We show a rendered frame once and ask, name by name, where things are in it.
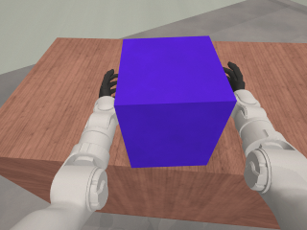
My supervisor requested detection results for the left robot upper arm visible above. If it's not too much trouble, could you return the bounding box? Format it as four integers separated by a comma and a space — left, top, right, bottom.
10, 165, 108, 230

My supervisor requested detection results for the left robot forearm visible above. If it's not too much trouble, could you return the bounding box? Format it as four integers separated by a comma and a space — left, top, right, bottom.
50, 96, 119, 201

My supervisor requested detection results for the robot right hand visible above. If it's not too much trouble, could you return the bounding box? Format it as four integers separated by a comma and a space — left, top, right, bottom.
223, 61, 246, 92

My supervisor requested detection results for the robot left hand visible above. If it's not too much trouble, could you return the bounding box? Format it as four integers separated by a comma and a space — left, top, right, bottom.
99, 69, 118, 98

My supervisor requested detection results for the right robot forearm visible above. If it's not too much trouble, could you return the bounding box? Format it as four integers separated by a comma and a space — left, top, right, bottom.
230, 89, 307, 160

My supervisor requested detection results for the pedestal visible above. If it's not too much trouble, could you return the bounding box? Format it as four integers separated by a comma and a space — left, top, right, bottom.
0, 37, 307, 230

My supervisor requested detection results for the right robot upper arm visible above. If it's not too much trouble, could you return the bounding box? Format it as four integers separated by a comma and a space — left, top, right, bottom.
244, 148, 307, 230

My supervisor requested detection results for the carton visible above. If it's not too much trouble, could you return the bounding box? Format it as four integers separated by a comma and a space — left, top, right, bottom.
114, 35, 237, 168

